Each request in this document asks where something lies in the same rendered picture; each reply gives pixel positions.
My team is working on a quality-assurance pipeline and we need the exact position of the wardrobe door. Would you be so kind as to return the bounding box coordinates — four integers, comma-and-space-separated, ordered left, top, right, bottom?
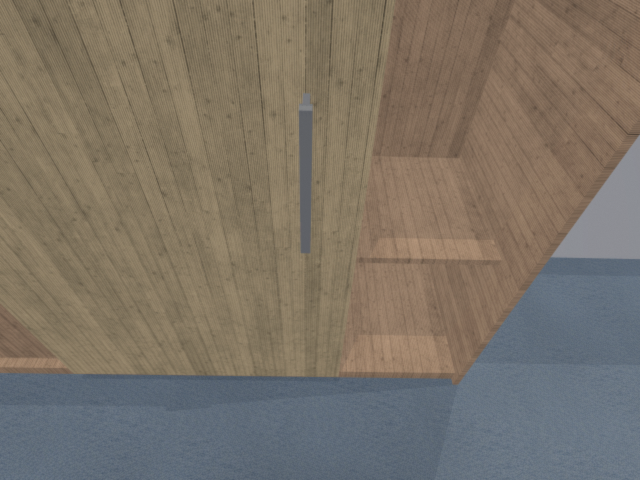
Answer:
0, 0, 396, 377
0, 304, 57, 358

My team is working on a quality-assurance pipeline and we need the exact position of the handle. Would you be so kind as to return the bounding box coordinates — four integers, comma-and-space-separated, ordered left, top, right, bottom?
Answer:
299, 93, 313, 253

